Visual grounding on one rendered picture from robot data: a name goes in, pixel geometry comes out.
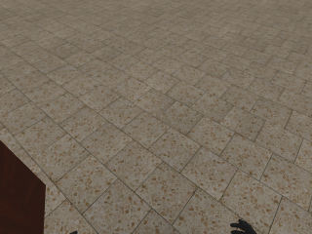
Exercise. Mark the robot right hand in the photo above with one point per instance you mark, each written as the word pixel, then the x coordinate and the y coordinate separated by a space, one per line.
pixel 242 225

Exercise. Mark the pedestal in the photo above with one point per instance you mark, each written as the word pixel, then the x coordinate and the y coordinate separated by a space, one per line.
pixel 22 196

